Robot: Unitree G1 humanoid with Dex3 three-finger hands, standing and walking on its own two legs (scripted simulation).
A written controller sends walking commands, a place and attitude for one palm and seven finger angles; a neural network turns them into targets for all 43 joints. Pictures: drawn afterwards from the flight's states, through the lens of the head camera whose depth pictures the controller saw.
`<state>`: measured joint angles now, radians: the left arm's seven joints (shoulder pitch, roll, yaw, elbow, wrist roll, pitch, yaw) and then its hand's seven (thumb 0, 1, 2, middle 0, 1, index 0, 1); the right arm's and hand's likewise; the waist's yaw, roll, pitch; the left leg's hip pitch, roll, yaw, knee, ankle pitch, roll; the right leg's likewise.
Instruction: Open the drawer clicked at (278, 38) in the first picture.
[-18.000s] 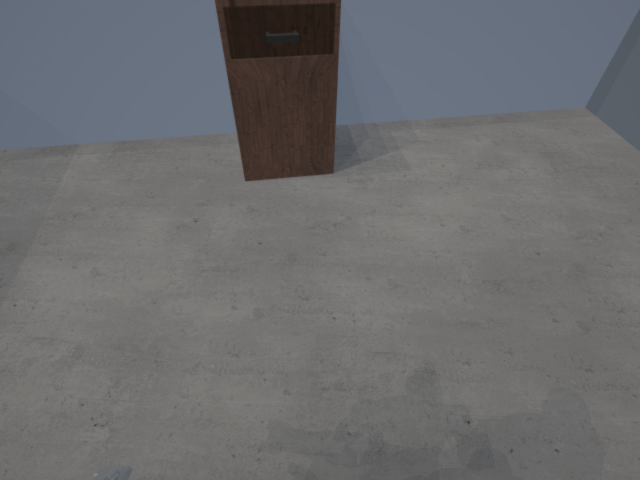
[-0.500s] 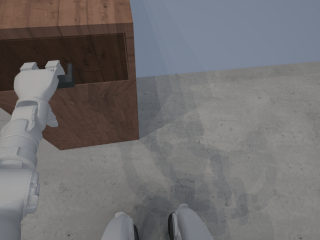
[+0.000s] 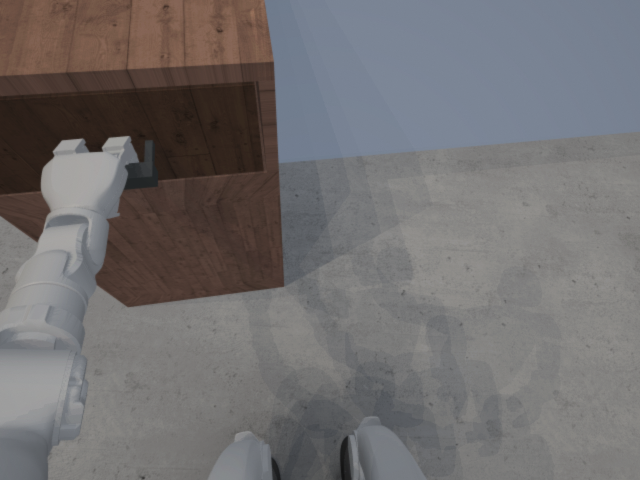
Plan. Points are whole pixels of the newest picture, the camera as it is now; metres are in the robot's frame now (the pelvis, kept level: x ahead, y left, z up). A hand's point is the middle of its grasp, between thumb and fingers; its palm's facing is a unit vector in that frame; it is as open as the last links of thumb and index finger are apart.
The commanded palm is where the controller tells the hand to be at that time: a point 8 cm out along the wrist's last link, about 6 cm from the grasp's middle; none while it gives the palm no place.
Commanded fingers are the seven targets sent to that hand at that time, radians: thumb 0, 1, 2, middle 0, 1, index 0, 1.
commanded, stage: close the thumb around the handle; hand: left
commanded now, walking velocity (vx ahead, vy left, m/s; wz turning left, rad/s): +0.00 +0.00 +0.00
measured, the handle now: (108, 164) +0.52 +0.26 +0.00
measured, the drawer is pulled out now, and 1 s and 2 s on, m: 0.00 0.10 0.22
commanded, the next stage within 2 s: pull the drawer open in 0.04 s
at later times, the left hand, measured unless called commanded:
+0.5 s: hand (106, 223) +0.45 +0.26 -0.02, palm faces -0.08 -0.06 -1.00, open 5.7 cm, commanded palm +0.41 +0.25 +0.03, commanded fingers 0.00 0.90 0.90 -0.40 -1.35 -0.40 -1.35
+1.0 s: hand (102, 272) +0.38 +0.25 -0.02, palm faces -0.07 -0.05 -1.00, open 5.7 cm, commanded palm +0.35 +0.25 +0.03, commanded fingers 0.00 0.90 0.90 -0.40 -1.35 -0.40 -1.35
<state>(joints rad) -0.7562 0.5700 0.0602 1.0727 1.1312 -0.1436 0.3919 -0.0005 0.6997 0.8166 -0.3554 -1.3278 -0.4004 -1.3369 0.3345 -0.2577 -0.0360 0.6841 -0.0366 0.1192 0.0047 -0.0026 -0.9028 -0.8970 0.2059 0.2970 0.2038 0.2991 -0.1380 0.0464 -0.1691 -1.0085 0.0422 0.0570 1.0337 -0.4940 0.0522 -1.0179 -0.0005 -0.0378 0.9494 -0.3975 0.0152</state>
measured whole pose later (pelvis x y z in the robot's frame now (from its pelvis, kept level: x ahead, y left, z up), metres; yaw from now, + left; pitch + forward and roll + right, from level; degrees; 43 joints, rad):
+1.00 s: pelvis +0.02 +0.00 +0.02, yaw +0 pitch +20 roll -2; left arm -0.30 0.42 0.02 0.71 1.11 -0.10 0.46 0.01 0.70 0.81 -0.31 -1.35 -0.40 -1.35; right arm 0.23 -0.24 -0.06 0.63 -0.02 0.13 0.02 0.00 -0.90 -0.90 0.20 0.30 0.20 0.30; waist -0.04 0.04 -0.17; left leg -0.79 0.03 0.07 0.92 -0.49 0.04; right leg -0.82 0.00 -0.02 0.87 -0.40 0.01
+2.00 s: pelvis +0.01 -0.02 +0.02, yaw +1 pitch +16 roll -1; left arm 0.19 0.38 0.00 0.30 1.09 -0.08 0.51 0.02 0.69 0.83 -0.31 -1.34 -0.41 -1.35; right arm 0.18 -0.24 -0.04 0.58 -0.03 0.06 0.02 0.00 -0.90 -0.90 0.20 0.30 0.20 0.30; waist -0.01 0.04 -0.16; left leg -0.74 0.04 0.06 0.96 -0.50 0.02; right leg -0.77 0.00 -0.03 0.93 -0.44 -0.01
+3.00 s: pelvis +0.02 -0.03 +0.01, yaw +0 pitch +16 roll +0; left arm 0.61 0.36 0.06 0.01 1.07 -0.14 0.53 0.05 0.68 0.73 -0.29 -1.33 -0.41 -1.35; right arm 0.14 -0.21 -0.04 0.52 -0.06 0.07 0.05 0.01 -0.90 -0.90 0.20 0.30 0.20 0.30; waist 0.00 0.03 -0.19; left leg -0.76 0.06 0.07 1.02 -0.55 0.01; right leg -0.81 0.02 -0.02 1.01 -0.48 -0.03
